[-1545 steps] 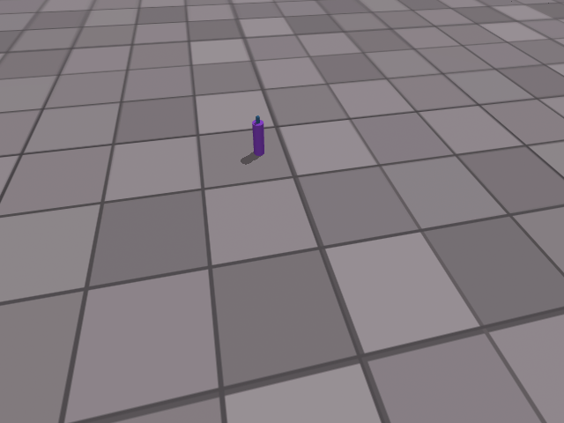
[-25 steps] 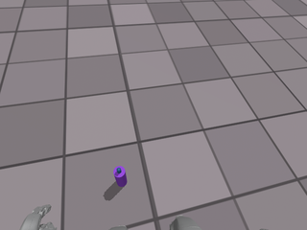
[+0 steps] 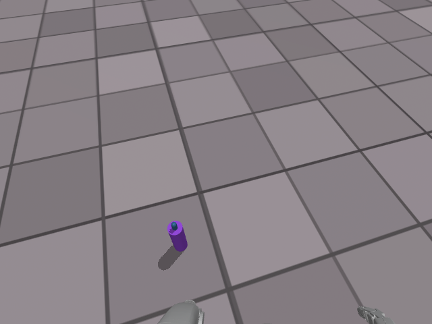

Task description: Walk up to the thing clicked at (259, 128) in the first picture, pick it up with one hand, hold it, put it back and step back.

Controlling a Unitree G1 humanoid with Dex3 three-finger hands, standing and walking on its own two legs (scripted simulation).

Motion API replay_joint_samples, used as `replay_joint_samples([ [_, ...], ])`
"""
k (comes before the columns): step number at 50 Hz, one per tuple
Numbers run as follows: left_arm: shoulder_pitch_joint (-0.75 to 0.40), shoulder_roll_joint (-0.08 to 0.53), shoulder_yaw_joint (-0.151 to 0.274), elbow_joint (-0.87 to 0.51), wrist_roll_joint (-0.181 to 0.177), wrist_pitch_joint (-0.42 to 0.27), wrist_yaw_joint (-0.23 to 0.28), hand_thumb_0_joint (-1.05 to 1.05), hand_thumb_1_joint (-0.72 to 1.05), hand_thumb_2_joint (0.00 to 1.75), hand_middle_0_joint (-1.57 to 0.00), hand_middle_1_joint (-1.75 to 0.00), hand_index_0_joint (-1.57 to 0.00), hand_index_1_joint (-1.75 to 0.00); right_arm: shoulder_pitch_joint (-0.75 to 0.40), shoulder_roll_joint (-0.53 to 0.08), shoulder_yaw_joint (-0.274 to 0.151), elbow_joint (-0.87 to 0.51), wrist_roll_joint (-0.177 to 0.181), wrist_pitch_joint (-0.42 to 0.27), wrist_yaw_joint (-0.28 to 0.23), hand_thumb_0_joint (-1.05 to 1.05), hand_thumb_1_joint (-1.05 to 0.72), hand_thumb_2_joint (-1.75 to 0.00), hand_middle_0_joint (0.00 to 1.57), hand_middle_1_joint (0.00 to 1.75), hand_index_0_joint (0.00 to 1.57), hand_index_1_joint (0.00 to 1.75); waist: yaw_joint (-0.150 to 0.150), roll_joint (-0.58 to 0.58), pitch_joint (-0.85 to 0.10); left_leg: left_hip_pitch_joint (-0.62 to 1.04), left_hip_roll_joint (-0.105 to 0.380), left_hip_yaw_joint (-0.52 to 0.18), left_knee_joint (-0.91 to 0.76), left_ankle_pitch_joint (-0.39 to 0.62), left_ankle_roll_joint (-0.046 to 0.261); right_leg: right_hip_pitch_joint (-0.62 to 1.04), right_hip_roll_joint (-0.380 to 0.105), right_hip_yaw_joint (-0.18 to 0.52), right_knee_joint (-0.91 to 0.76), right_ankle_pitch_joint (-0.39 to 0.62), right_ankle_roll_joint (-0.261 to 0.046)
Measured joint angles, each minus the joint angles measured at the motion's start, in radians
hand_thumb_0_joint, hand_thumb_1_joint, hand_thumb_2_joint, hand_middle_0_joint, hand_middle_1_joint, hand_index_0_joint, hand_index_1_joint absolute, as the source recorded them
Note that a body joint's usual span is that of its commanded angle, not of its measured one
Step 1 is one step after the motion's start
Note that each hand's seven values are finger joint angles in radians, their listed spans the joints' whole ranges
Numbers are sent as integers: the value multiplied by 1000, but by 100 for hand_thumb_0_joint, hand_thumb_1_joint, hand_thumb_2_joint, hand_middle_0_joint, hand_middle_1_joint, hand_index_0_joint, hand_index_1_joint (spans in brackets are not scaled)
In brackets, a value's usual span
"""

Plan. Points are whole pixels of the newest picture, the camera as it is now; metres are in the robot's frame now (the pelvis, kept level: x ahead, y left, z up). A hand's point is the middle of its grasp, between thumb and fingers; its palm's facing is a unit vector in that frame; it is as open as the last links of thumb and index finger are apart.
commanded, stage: step back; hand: left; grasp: from the side
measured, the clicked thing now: (177, 235) +0.53 +0.18 -0.64
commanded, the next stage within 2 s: none
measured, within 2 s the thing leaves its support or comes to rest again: neither
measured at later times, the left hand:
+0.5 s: hand out of the picture -0.05 +0.28 -0.16, palm faces +0.00 -0.93 -0.37, open 7.4 cm
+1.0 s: hand out of the picture -0.19 +0.26 -0.15, palm faces +0.05 -0.92 -0.38, open 7.4 cm
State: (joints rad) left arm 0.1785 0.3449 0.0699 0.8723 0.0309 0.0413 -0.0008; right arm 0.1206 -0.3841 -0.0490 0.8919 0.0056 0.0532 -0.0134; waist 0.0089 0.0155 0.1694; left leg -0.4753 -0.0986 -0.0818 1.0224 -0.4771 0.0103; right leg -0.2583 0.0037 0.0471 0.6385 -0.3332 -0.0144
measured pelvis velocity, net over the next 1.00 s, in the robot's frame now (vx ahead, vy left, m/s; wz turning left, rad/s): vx -0.32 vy -0.02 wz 0.07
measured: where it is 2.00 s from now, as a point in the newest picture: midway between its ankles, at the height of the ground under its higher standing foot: outside the picture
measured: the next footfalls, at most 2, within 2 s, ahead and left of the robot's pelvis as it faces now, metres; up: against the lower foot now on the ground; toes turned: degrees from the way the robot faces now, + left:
left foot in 0.20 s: -0.03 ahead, +0.13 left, +0.00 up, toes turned +1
right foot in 0.60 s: -0.18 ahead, -0.15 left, +0.00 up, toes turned +1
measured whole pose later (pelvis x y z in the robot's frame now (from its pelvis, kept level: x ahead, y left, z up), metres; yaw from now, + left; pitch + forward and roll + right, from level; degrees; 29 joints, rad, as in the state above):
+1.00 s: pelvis -0.32 -0.02 -0.01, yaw +4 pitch -3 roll +0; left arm 0.09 0.39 0.08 0.77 0.02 0.08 0.02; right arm 0.21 -0.36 -0.04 0.89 -0.03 0.02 -0.01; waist -0.01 -0.05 0.19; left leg -0.29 -0.05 -0.02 0.68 -0.33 0.03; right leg -0.46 0.01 0.08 0.94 -0.50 -0.01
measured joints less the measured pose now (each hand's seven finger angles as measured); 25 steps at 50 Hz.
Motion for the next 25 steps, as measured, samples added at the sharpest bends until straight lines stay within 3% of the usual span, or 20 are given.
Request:
replay_joint_samples([
  [2, -2, -4, 0, -13, 3, 3, 5, 0, 91, 90, -20, -30, -20, -30, 17, -11, 0, -3, 3, -8, -2, 1, -90, -90, 20, 30, 21, 30, 3, -2, -8, 6, -23, -25, 73, -5, -6, -10, -12, -2, -29, 31, 5],
  [4, -11, -3, 0, -36, 6, 3, 11, 0, 90, 90, -20, -30, -20, -30, 35, -21, 2, -8, 4, -14, -5, 1, -90, -90, 20, 30, 21, 30, 4, -4, -11, 40, -16, -27, 56, -20, -13, -27, -21, -10, -42, 54, 9],
  [7, -34, 9, -2, -76, 6, 0, 17, 0, 90, 90, -20, -30, -20, -30, 55, -27, 1, -11, -2, -17, -7, 1, -90, -90, 20, 30, 21, 30, -2, -12, -5, 127, 29, 2, -123, -24, -15, -60, -35, -33, -25, 68, 22],
  [9, -51, 21, -4, -101, 0, 3, 15, 0, 90, 90, -20, -30, -20, -30, 62, -28, -2, -10, -9, -23, -5, 1, -90, -90, 20, 30, 21, 30, -9, -19, 1, 199, 58, 28, -308, 60, -10, -95, -44, -49, 19, 62, 33],
  [11, -72, 42, -1, -110, -8, 11, 13, 0, 90, 90, -20, -30, -20, -30, 50, -7, -7, -2, -22, -30, -4, 1, -90, -90, 20, 30, 21, 30, -1, -69, 28, 224, 36, 59, -369, 131, 8, -127, -71, -23, 76, 55, 30],
  [12, -75, 45, 3, -105, -12, 17, 15, 0, 90, 90, -20, -30, -20, -30, 47, 1, -3, -3, -26, -29, 2, 1, -90, -90, 20, 30, 21, 30, 3, -80, 31, 215, 35, 68, -359, 132, 16, -144, -53, 9, 117, -21, 19],
  [14, -77, 46, 7, -84, -12, 30, 20, 0, 91, 90, -20, -30, -20, -30, 46, 11, 5, -11, -30, -34, 12, 1, -90, -90, 20, 30, 21, 30, -15, -66, 25, 194, 57, 53, -353, 145, 25, -183, 28, 69, 284, -163, 6],
  [17, -65, 53, 13, -71, -22, 34, 23, 0, 91, 90, -20, -30, -20, -30, 44, 27, 17, -20, -33, -36, 8, 1, -90, -90, 20, 30, 21, 30, -17, -64, 7, 179, 83, 50, -402, 197, 23, -225, 101, 114, 512, -182, -2],
  [21, -27, 60, 23, -70, -17, 26, 17, 0, 91, 90, -20, -30, -20, -30, 25, 34, 15, -44, -30, -40, -1, 1, -90, -90, 20, 30, 21, 30, -8, -60, 1, 151, 110, 64, -435, 250, 21, -191, 104, 114, 576, -163, 30],
  [25, 5, 67, 27, -58, -14, 29, 10, 0, 91, 90, -20, -30, -20, -30, 0, 29, 13, -78, -31, -44, -3, 1, -90, -90, 20, 30, 21, 30, -3, -58, 8, 106, 132, 86, -424, 283, 15, -105, 61, 97, 414, -170, 51],
])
